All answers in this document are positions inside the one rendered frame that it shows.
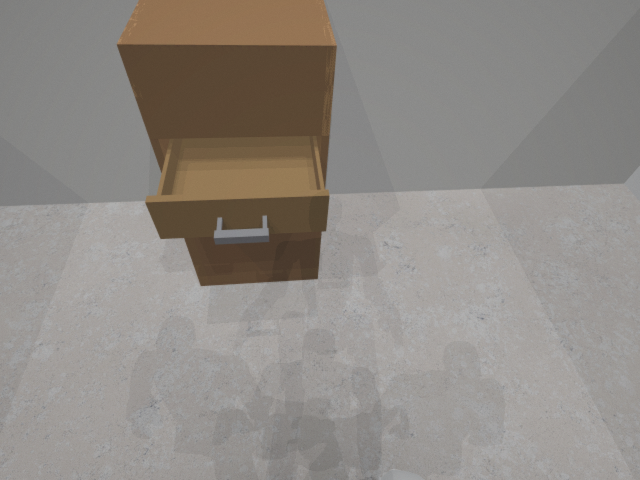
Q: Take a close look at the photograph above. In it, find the drawer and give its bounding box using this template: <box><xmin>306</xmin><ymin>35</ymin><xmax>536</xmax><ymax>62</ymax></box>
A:
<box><xmin>145</xmin><ymin>136</ymin><xmax>330</xmax><ymax>239</ymax></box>

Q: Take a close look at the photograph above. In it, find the handle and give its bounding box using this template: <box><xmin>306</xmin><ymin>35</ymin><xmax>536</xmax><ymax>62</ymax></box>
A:
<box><xmin>214</xmin><ymin>216</ymin><xmax>269</xmax><ymax>245</ymax></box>

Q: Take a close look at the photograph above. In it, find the cabinet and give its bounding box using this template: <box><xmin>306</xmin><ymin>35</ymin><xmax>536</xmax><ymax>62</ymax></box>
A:
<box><xmin>117</xmin><ymin>0</ymin><xmax>337</xmax><ymax>286</ymax></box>

